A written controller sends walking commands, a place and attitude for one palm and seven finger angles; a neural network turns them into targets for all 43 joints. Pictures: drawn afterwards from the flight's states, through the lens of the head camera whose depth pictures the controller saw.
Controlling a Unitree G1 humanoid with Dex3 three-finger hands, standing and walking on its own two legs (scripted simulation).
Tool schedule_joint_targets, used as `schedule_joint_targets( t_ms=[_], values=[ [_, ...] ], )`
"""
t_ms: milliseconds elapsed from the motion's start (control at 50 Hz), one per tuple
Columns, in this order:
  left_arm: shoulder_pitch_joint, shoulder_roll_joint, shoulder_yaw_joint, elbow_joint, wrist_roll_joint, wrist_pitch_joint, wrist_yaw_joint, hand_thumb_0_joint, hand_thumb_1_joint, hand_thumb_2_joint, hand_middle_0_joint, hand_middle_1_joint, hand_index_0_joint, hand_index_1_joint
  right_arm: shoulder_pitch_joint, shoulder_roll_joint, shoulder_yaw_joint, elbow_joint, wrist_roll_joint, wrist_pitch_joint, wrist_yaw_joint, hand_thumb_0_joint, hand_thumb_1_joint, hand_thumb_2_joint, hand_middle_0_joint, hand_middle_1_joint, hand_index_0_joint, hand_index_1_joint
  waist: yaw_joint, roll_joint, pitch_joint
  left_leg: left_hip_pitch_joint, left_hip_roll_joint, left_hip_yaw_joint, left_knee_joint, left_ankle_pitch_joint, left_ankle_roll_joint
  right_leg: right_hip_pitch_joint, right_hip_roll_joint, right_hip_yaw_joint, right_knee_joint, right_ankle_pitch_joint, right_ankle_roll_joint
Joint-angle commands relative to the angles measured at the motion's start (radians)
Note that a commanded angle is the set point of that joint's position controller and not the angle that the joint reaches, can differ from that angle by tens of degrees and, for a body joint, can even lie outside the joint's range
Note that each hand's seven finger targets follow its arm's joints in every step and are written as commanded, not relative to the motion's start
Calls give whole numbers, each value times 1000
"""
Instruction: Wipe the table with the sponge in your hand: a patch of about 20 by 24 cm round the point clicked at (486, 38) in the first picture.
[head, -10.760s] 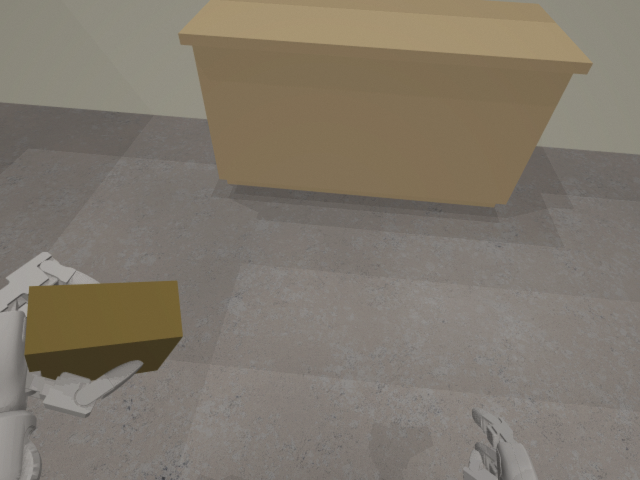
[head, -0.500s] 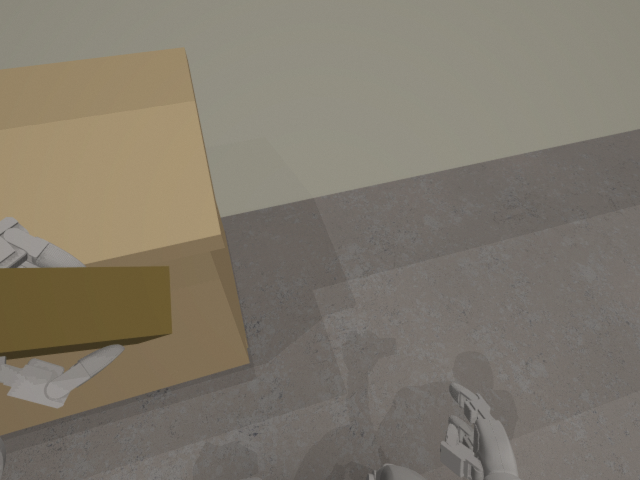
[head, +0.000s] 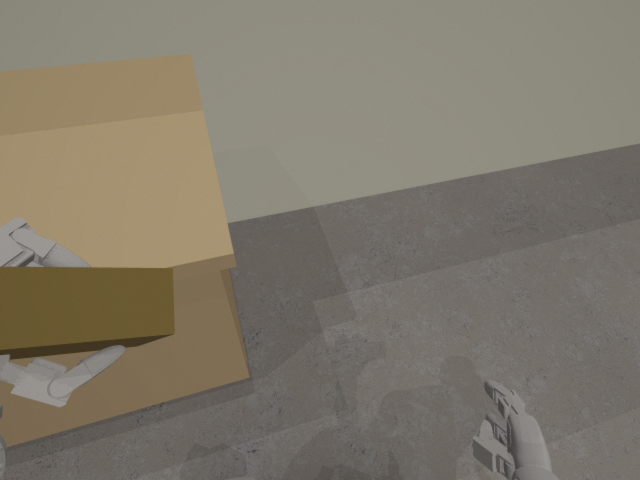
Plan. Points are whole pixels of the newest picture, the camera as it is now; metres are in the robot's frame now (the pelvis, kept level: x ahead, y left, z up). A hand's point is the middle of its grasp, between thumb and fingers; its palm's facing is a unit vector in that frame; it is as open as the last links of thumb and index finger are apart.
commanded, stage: come to a stop and stand still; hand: left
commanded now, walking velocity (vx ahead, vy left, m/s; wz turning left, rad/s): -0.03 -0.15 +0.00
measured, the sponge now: (107, 314) +0.23 +0.21 +0.15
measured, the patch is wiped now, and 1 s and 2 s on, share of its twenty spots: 0.00 0.00 0.00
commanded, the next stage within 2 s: look again from close up in 0.82 s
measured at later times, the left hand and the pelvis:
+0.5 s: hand (45, 395) +0.16 +0.22 +0.16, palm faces +0.38 -0.84 -0.40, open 9.9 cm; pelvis -0.05 -0.02 +0.00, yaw -1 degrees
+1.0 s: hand out of the picture +0.16 +0.26 +0.20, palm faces +0.46 -0.73 -0.51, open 9.8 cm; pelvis -0.09 -0.02 +0.00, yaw +1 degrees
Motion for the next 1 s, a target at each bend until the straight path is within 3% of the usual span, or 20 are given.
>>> schedule_joint_targets(
  t_ms=[0, 140, 160, 200, 220, 300, 380, 420, 460, 480, 560, 620, 700, 800, 880, 900, 920, 940, 960, 980],
  values=[
    [-51, 98, 84, -237, -14, -59, 17, 0, 100, 1300, -1200, -1600, -1200, -1600, 7, -113, -22, -120, -4, -77, 31, 0, -900, -900, 200, 300, 200, 300, -7, 340, -246, 255, 250, -194, -134, 755, 97, -51, 38, 23, 32, 15, 10],
    [-50, 102, 86, -190, -26, -15, 7, 0, 100, 1300, -1200, -1600, -1200, -1600, -23, -108, 1, -128, 8, -83, 33, 0, -900, -900, 200, 300, 200, 300, -3, 242, -199, 0, 201, -124, -138, 168, 46, 208, 32, 4, -304, 214, 16],
    [-51, 120, 102, -171, -25, -17, 9, 0, 100, 1300, -1200, -1600, -1200, -1600, -21, -98, 7, -127, 7, -78, 30, 0, -900, -900, 200, 300, 200, 300, -7, 180, -205, -31, 160, -100, -89, 75, 24, 225, -12, 59, -341, 304, -2],
    [-39, 114, 95, -128, -46, 7, 3, 0, 100, 1300, -1200, -1600, -1200, -1600, -15, -73, 9, -127, 12, -71, 24, 0, -900, -900, 200, 300, 200, 300, -4, -79, -193, -18, 13, -33, 94, -121, -30, 80, -161, 270, -422, 279, -76],
    [-53, 123, 105, -137, -52, 15, 4, 0, 100, 1300, -1200, -1600, -1200, -1600, -25, -78, 10, -123, 11, -66, 24, 0, -900, -900, 200, 300, 200, 300, 2, -108, -185, -35, -11, -65, 186, -167, -32, 50, -209, 321, -456, 264, -116],
    [-70, 117, 98, -139, -38, 8, 18, 0, 100, 1300, -1200, -1600, -1200, -1600, -57, -55, 38, -96, 5, -60, 6, 0, -900, -900, 200, 300, 200, 300, 7, -65, -188, -84, -17, -92, 213, -168, -23, 143, -203, 232, -410, 422, -138],
    [-69, 102, 76, -142, -31, 0, 21, 0, 100, 1300, -1200, -1600, -1200, -1600, -35, -82, 24, -91, 1, -58, -6, 0, -900, -900, 200, 300, 200, 300, 2, 3, -187, 75, -12, -81, -81, -7, -8, 118, -145, 192, -382, 305, -86],
    [-91, 96, 55, -168, -27, -10, 18, 0, 100, 1300, -1200, -1600, -1200, -1600, -40, -112, 9, -110, 4, -55, -10, 0, -900, -900, 200, 300, 200, 300, 13, 118, -176, 103, 94, -170, -168, 98, 23, 92, -63, 152, -341, 176, -37],
    [-92, 101, 62, -169, -18, -29, 20, 0, 100, 1300, -1200, -1600, -1200, -1600, -52, -106, 28, -107, -6, -57, -14, 0, -900, -900, 200, 300, 200, 300, 16, 304, -126, -55, 185, -285, -295, -30, 69, 133, 7, 83, -232, 119, -9],
    [-110, 92, 51, -159, -10, -35, 20, 0, 100, 1300, -1200, -1600, -1200, -1600, -48, -103, 27, -104, -7, -60, -14, 0, -900, -900, 200, 300, 200, 300, 16, 297, -108, -152, 199, -301, -317, -96, 80, 193, 12, 73, -188, 137, -7],
    [-94, 82, 52, -122, -6, -43, 17, 0, 100, 1300, -1200, -1600, -1200, -1600, -19, -110, 14, -105, -2, -84, -9, 0, -900, -900, 200, 300, 200, 300, 13, 200, -170, -122, 124, -195, -218, -64, 43, 238, -1, 91, -256, 254, -9],
    [-76, 77, 53, -108, -10, -36, 11, 0, 100, 1300, -1200, -1600, -1200, -1600, -16, -114, 10, -110, -1, -85, 1, 0, -900, -900, 200, 300, 200, 300, 14, 131, -152, -140, 72, -156, -182, -221, 22, 179, -33, 158, -336, 115, -24],
    [-111, 94, 52, -100, -18, -16, 20, 0, 100, 1300, -1200, -1600, -1200, -1600, -10, -96, 14, -91, -1, -78, 2, 0, -900, -900, 200, 300, 200, 300, -1, -13, -153, 1, 1, -109, 7, -139, 7, 20, -147, 299, -501, -60, -72],
    [-110, 98, 50, -113, -19, -9, 25, 0, 100, 1300, -1200, -1600, -1200, -1600, -26, -101, 22, -92, -5, -69, -6, 0, -900, -900, 200, 300, 200, 300, 3, 54, -140, 22, 29, -151, -96, -112, 21, 29, -97, 212, -460, -26, -52],
    [-121, 90, 44, -113, -10, -19, 24, 0, 100, 1300, -1200, -1600, -1200, -1600, -31, -104, 29, -102, -7, -68, -10, 0, -900, -900, 200, 300, 200, 300, 8, 147, -94, -79, 71, -201, -223, -233, 34, 84, -27, 160, -409, -18, -27],
    [-1133, 903, 636, -334, 120, -108, 10, 0, 100, 1300, -1200, -1600, -1200, -1600, 115, -126, -10, -62, -37, -133, -10, 0, -900, -900, 200, 300, 200, 300, 44, -68, 17, -140, 22, -90, -25, -21, 30, -1, -32, 227, -495, 281, 65],
    [-1039, 651, 455, -30, 59, -103, -15, 0, 100, 1300, -1200, -1600, -1200, -1600, 63, -65, 17, -14, -1, -141, -7, 0, -900, -900, 200, 300, 200, 300, 4, 32, -171, 21, -7, -105, 27, -15, 15, 30, -186, 247, -442, 218, -95],
    [-654, 272, 190, 285, 24, -75, -53, 0, 100, 1300, -1200, -1600, -1200, -1600, 36, -44, 22, -22, -13, -164, 2, 0, -900, -900, 200, 300, 200, 300, 23, 90, -245, 130, -31, -120, -27, -56, 4, 4, -129, 289, -398, 224, -114],
    [-405, 147, 91, 317, -7, -81, -81, 0, 100, 1300, -1200, -1600, -1200, -1600, 33, -91, 3, -86, 7, -168, 15, 0, -900, -900, 200, 300, 200, 300, 53, 144, -203, 116, -44, -71, -30, -92, 7, 5, -108, 284, -443, 122, -46],
    [-247, 58, 10, 226, -42, -83, -88, 0, 100, 1300, -1200, -1600, -1200, -1600, 42, -93, 4, -89, 22, -158, 42, 0, -900, -900, 200, 300, 200, 300, 50, 169, -174, 83, -38, -83, -75, -117, 21, 47, -105, 271, -463, 35, -20]
  ],
)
